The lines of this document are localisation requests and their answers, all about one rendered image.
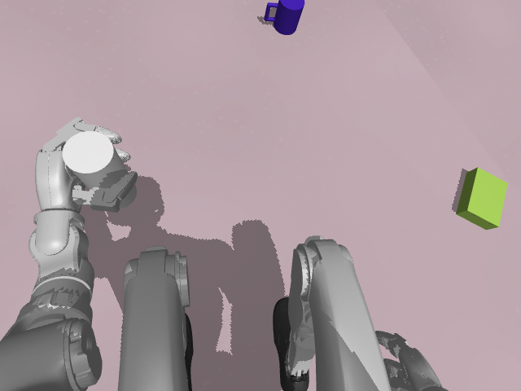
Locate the right robot foot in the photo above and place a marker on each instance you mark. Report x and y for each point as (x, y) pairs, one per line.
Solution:
(282, 331)

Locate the left robot hand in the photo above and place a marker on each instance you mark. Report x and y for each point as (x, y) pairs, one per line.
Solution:
(59, 188)

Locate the left robot arm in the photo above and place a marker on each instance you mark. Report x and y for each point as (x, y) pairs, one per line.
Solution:
(51, 346)

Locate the right robot hand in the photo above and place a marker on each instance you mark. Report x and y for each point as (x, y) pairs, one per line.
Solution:
(413, 372)

